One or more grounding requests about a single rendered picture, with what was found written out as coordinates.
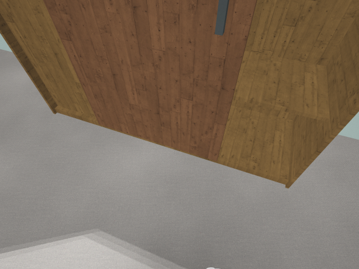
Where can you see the wardrobe door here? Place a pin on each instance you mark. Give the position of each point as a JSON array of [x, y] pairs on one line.
[[32, 26], [156, 69]]

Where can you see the handle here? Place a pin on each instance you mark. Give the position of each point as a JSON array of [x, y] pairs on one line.
[[221, 17]]

